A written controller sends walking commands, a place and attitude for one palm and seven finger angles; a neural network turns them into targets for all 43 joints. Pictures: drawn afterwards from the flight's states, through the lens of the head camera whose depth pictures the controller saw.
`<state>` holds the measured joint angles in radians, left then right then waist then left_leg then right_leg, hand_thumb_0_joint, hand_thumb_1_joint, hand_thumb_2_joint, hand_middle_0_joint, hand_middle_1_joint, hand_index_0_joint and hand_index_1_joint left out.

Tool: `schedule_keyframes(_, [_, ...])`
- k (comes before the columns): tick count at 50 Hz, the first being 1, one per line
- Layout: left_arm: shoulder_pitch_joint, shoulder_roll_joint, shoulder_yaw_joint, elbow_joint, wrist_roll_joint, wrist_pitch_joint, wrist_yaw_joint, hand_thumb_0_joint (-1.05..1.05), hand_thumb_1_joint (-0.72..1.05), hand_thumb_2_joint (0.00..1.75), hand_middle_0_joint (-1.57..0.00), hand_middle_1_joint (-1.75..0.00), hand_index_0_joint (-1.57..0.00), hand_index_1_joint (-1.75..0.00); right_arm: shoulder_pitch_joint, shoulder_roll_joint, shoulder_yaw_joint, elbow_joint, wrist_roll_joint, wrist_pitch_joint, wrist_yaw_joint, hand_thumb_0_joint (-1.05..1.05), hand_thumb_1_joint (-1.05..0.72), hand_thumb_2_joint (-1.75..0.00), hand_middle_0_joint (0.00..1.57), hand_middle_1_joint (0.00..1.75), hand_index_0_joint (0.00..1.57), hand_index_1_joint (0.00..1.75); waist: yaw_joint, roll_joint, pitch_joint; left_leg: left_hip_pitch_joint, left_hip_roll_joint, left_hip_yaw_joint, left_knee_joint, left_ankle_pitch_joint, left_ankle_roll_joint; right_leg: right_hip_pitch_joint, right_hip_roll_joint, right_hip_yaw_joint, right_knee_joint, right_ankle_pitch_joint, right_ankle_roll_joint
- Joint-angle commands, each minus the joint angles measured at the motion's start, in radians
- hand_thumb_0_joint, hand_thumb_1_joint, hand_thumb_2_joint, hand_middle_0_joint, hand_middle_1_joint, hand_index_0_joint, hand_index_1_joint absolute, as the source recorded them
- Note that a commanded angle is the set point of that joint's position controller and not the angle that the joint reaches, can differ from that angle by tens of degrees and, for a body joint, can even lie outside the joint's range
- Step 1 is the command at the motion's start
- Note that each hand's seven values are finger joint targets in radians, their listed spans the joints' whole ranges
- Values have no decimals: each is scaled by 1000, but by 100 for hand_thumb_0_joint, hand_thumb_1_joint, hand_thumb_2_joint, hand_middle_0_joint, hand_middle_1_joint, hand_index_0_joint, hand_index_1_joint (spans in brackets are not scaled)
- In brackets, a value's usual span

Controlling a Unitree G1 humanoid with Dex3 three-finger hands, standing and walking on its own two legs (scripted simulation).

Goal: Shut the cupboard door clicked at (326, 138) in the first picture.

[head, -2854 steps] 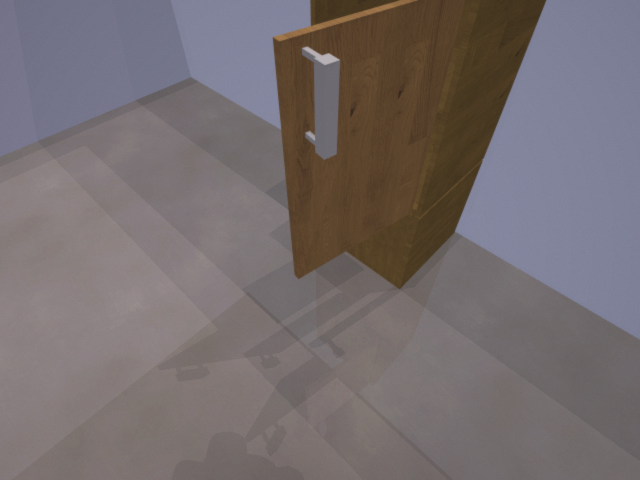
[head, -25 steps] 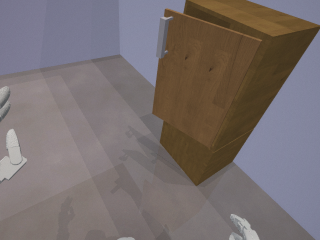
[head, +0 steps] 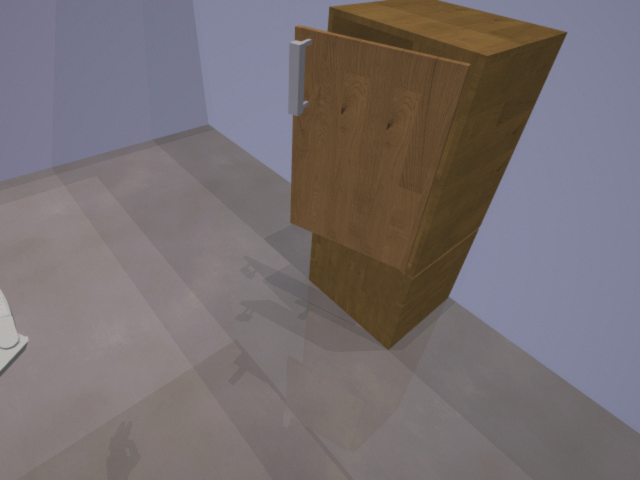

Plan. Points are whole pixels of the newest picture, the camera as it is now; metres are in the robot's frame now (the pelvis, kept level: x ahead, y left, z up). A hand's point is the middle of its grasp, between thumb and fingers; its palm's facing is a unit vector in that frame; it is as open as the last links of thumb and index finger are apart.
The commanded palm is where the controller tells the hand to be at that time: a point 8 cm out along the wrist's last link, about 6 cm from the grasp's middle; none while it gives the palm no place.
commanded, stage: stop stepping back and stand still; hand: left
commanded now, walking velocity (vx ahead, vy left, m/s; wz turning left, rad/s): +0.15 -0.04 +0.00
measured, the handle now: (301, 77) +0.96 +0.11 +0.15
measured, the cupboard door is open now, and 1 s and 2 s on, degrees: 18 18 18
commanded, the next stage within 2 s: let the arm hang, fingers relaxed in 1.48 s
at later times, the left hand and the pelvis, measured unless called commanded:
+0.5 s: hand (42, 307) +0.23 +0.30 +0.16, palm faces +0.41 -0.74 -0.53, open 7.4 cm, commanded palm +0.17 +0.33 +0.18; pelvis +0.03 +0.03 +0.00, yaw +0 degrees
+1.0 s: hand (44, 308) +0.23 +0.31 +0.15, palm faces +0.40 -0.79 -0.46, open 7.4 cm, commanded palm +0.17 +0.34 +0.18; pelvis +0.04 +0.04 +0.00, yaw +0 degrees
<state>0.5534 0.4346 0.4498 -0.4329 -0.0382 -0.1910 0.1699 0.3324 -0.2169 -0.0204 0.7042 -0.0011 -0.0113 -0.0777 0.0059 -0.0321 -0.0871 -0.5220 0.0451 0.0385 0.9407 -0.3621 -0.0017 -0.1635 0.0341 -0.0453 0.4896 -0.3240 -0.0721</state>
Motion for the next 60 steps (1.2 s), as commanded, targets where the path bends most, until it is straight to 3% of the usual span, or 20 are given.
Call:
schedule_keyframes(1, [-294,148,-3,-194,16,-49,21,0,90,90,-20,-30,-20,-30,-219,-113,-27,-181,-5,-95,-35,0,-90,-90,20,30,20,30,-26,-60,203,191,23,40,-199,2,22,-319,-282,232,-277,-441,-114])
schedule_keyframes(3, [-283,141,-12,-215,23,-54,31,0,90,90,-20,-30,-20,-30,-187,-109,-22,-179,-12,-117,-40,0,-90,-90,20,30,20,30,-28,-14,165,306,-21,84,-349,17,25,-284,-207,134,-164,-374,-78])
schedule_keyframes(4, [-286,145,-11,-263,17,-58,30,0,90,90,-20,-30,-20,-30,-173,-121,-28,-184,-7,-129,-41,0,-90,-90,20,30,20,30,-36,49,149,367,-3,37,-441,-6,36,-282,-162,93,-45,-299,-49])
schedule_keyframes(6, [-231,196,61,-349,8,-83,32,0,90,90,-20,-30,-20,-30,-173,-160,-36,-211,-2,-138,-35,0,-90,-90,20,30,20,30,-28,419,118,468,280,-470,-684,15,131,-419,-6,-29,324,-227,54])
schedule_keyframes(7, [-208,211,81,-384,12,-99,27,0,90,90,-20,-30,-20,-30,-183,-123,-26,-222,-8,-142,-23,0,-90,-90,20,30,20,30,-20,314,120,408,309,-498,-718,123,160,-375,-10,27,408,-198,57])
schedule_keyframes(8, [-163,256,133,-363,-3,-98,16,0,90,90,-20,-30,-20,-30,-189,-104,-19,-200,-15,-146,-15,0,-90,-90,20,30,20,30,-17,255,80,325,307,-475,-739,30,148,-297,-42,65,426,-187,62])
schedule_keyframes(9, [-129,244,144,-376,-10,-90,14,0,90,90,-20,-30,-20,-30,-186,-102,-22,-197,-17,-142,-7,0,-90,-90,20,30,20,30,-20,253,85,270,292,-426,-729,19,150,-255,-42,64,409,-143,67])
schedule_keyframes(12, [-31,223,158,-410,-18,-87,8,0,90,90,-20,-30,-20,-30,-185,-92,-19,-196,-11,-136,19,0,-90,-90,20,30,20,30,-12,305,38,280,234,-203,-664,202,106,-171,-29,7,264,-44,81])
schedule_keyframes(17, [52,163,128,-269,-31,-43,-10,0,90,90,-20,-30,-20,-30,-149,-103,-21,-219,8,-110,26,0,-90,-90,20,30,20,30,-19,233,25,222,214,-78,-576,292,64,-16,5,-45,8,93,94])
schedule_keyframes(19, [20,171,129,-222,-29,-31,-12,0,90,90,-20,-30,-20,-30,-151,-105,-23,-222,12,-101,20,0,-90,-90,20,30,20,30,-20,156,10,204,193,-60,-529,276,46,45,-20,-2,-63,170,86])
schedule_keyframes(22, [-13,166,106,-178,-31,-19,-4,0,90,90,-20,-30,-20,-30,-148,-89,-18,-218,16,-95,11,0,-90,-90,20,30,20,30,-35,36,-33,220,100,-21,-429,219,13,45,-138,141,-57,462,36])
schedule_keyframes(23, [-16,142,73,-187,-34,-11,-2,0,90,90,-20,-30,-20,-30,-137,-91,-24,-213,24,-89,12,0,-90,-90,20,30,20,30,-34,-45,-78,252,62,-2,-370,216,4,41,-173,202,-62,509,18])
schedule_keyframes(25, [-29,169,79,-243,-29,-9,9,0,90,90,-20,-30,-20,-30,-167,-80,-19,-224,25,-83,7,0,-90,-90,20,30,20,30,-27,-112,-95,250,19,-3,-328,156,4,47,-225,229,-80,563,4])
schedule_keyframes(28, [-42,196,97,-324,-18,-22,21,0,90,90,-20,-30,-20,-30,-197,-71,-7,-233,23,-78,-4,0,-90,-90,20,30,20,30,-19,-63,-70,238,7,-11,-386,141,9,53,-227,196,-67,524,12])
schedule_keyframes(31, [-18,247,158,-360,-14,-35,33,0,90,90,-20,-30,-20,-30,-213,-87,-13,-235,16,-73,-17,0,-90,-90,20,30,20,30,-12,73,-43,299,34,-26,-436,306,18,0,-171,136,-57,413,42])
schedule_keyframes(34, [18,207,143,-310,-13,-46,33,0,90,90,-20,-30,-20,-30,-208,-89,-11,-237,17,-66,-18,0,-90,-90,20,30,20,30,-9,168,2,262,70,-59,-485,365,26,15,-109,94,-54,351,63])
schedule_keyframes(40, [34,147,91,-177,-18,-40,21,0,90,90,-20,-30,-20,-30,-185,-106,-21,-233,27,-70,-12,0,-90,-90,20,30,20,30,-11,103,24,237,60,-42,-488,268,20,12,-109,114,-96,303,63])
schedule_keyframes(45, [3,148,68,-228,-16,-38,16,0,90,90,-20,-30,-20,-30,-190,-111,-21,-244,27,-77,-13,0,-90,-90,20,30,20,30,-9,60,-22,264,62,-52,-493,321,24,37,-108,93,-74,341,65])
schedule_keyframes(51, [-27,205,114,-312,-10,-42,24,0,90,90,-20,-30,-20,-30,-200,-104,-11,-246,18,-89,-19,0,-90,-90,20,30,20,30,-2,120,-37,268,66,-65,-526,308,26,53,-97,81,-63,327,67])
schedule_keyframes(60, [-28,130,61,-206,-14,-30,15,0,90,90,-20,-30,-20,-30,-191,-97,-4,-232,17,-83,-13,0,-90,-90,20,30,20,30,-6,96,14,236,64,-65,-565,189,24,26,-86,79,-106,232,69])
